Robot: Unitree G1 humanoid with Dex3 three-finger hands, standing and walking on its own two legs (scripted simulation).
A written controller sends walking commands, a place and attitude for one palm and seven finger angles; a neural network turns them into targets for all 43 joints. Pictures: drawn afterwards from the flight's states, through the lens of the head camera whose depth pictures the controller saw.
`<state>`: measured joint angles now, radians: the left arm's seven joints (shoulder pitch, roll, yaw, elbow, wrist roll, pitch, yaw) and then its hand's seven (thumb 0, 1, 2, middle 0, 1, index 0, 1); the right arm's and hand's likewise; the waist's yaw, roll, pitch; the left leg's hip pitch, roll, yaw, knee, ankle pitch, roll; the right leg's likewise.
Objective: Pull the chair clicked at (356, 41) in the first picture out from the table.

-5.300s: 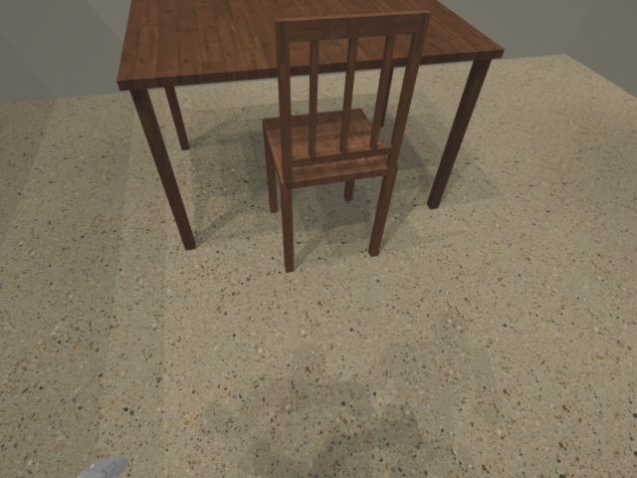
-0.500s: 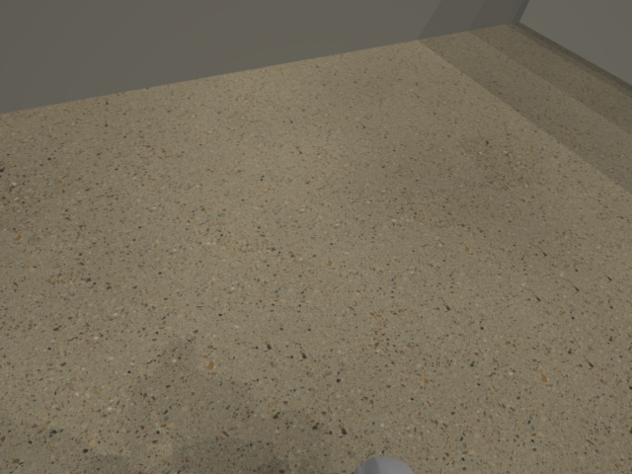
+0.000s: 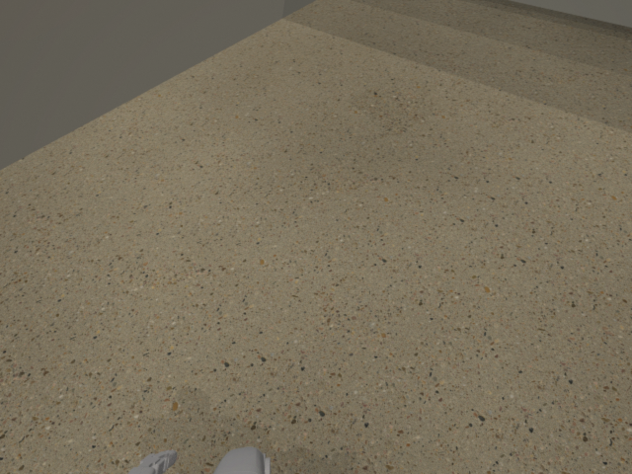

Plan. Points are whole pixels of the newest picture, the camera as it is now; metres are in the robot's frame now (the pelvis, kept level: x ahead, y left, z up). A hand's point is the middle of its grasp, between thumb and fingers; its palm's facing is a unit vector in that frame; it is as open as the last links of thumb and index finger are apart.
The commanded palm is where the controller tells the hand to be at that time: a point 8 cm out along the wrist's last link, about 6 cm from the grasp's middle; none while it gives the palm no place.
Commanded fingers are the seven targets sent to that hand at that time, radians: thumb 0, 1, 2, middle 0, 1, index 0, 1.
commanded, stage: walk to a spot facing it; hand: left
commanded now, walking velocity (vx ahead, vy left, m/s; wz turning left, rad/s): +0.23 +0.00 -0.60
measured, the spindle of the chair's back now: out of the picture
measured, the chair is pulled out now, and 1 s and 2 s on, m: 0.00 0.00 0.00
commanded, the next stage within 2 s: turn to face it in 0.62 s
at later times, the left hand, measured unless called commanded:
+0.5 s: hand out of the picture +0.14 +0.25 -0.17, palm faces -0.19 -0.96 -0.18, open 7.4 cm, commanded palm none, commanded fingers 0.00 0.90 0.90 -0.20 -0.30 -0.20 -0.30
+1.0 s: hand (310, 322) +0.38 +0.04 -0.15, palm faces -0.46 -0.87 -0.18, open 7.4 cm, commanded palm none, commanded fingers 0.00 0.90 0.90 -0.20 -0.30 -0.20 -0.30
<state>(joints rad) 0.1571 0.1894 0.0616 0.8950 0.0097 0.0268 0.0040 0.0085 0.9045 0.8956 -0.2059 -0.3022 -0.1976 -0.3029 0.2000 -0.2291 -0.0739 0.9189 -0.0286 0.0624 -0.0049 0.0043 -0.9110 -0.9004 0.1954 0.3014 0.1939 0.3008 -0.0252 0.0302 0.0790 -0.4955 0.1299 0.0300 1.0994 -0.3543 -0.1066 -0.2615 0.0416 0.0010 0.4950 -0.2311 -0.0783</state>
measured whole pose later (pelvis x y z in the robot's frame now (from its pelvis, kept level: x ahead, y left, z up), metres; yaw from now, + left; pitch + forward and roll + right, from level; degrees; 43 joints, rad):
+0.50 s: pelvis +0.07 +0.05 +0.01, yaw -17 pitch +0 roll -2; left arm 0.31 0.27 0.11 0.98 0.03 0.05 -0.05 0.01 0.91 0.90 -0.20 -0.30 -0.19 -0.30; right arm 0.25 -0.18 -0.02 0.90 -0.02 -0.03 -0.02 0.00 -0.91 -0.90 0.20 0.30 0.20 0.30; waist 0.04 -0.04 0.03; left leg -0.08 0.07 0.14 0.40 -0.31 0.01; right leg -0.55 -0.01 0.00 1.12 -0.30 0.04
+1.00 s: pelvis +0.17 -0.03 -0.01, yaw -23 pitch -2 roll -1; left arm 0.03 0.13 0.01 0.94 0.02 -0.01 0.02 0.01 0.91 0.90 -0.20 -0.30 -0.20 -0.30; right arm 0.33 -0.17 -0.04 1.02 -0.01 0.04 -0.01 0.00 -0.91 -0.90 0.19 0.30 0.19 0.30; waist -0.09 0.03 0.08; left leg -0.46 0.13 0.06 1.09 -0.44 -0.06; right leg -0.28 -0.05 -0.20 0.57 -0.26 -0.05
